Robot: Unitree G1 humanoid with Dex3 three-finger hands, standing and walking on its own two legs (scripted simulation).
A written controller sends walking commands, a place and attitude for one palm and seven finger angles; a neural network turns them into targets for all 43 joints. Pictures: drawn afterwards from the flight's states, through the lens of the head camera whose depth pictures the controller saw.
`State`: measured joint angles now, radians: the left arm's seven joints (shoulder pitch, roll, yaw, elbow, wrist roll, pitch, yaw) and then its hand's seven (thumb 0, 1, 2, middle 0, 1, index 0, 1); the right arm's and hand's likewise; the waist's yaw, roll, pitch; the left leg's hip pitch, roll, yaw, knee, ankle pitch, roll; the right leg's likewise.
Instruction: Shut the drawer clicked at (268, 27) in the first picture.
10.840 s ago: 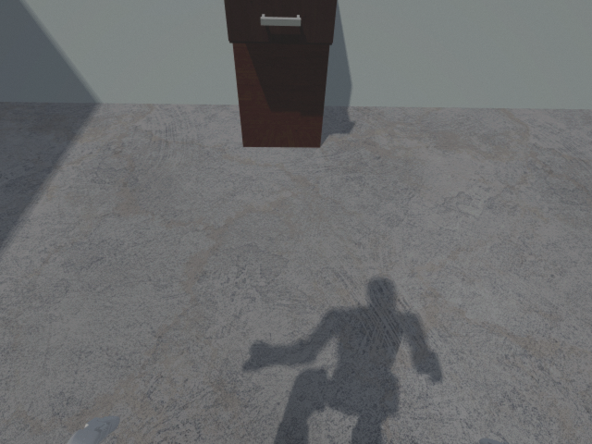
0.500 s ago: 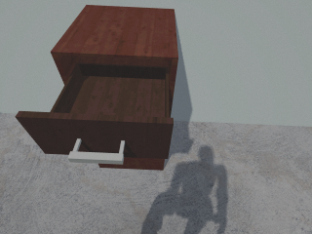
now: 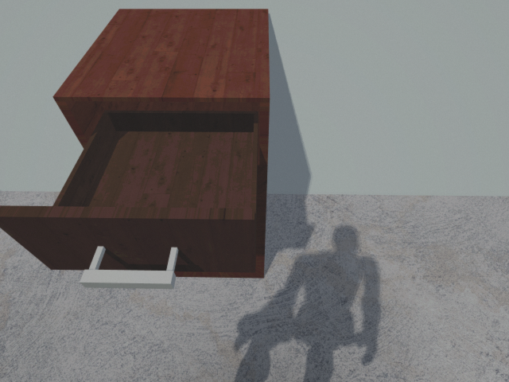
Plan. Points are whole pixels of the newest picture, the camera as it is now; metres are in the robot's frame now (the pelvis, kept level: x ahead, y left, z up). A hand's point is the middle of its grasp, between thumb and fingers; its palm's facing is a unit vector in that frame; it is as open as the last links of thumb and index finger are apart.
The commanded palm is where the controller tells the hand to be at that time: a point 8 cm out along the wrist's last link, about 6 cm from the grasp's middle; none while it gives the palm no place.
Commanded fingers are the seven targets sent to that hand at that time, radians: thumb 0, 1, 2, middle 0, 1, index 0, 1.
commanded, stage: come to a stop and stand still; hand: left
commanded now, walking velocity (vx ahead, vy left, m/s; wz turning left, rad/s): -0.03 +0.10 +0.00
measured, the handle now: (132, 266) +0.28 +0.22 +0.01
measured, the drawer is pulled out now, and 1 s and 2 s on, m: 0.29 0.29 0.27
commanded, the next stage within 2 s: look again from close up in 0.64 s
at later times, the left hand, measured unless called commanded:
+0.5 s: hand out of the picture +0.03 +0.22 -0.16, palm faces +0.01 -0.96 -0.26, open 7.4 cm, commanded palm none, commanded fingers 0.00 0.90 0.90 -0.20 -0.30 -0.20 -0.30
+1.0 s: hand out of the picture +0.02 +0.19 -0.17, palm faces +0.01 -0.98 -0.21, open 7.3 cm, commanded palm none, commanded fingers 0.00 0.90 0.90 -0.20 -0.30 -0.20 -0.30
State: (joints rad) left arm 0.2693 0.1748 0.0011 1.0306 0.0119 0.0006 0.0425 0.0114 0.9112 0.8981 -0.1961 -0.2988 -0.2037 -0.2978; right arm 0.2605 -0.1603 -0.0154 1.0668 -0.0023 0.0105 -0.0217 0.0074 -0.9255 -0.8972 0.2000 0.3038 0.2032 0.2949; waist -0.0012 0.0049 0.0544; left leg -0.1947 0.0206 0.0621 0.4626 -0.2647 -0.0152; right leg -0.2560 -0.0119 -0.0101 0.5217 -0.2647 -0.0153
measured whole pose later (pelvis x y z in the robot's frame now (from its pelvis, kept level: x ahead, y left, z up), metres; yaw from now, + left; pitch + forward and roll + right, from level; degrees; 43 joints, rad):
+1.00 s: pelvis +0.01 +0.02 +0.00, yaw +0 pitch -1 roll +1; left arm 0.28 0.16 -0.01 1.08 0.01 0.00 0.04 0.01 0.91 0.90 -0.20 -0.30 -0.21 -0.30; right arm 0.26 -0.17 0.01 1.08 -0.01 -0.02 -0.02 0.01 -0.91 -0.90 0.20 0.30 0.20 0.29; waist 0.00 0.00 0.04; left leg -0.15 0.00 0.07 0.46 -0.28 0.01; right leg -0.21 -0.03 0.00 0.50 -0.27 0.01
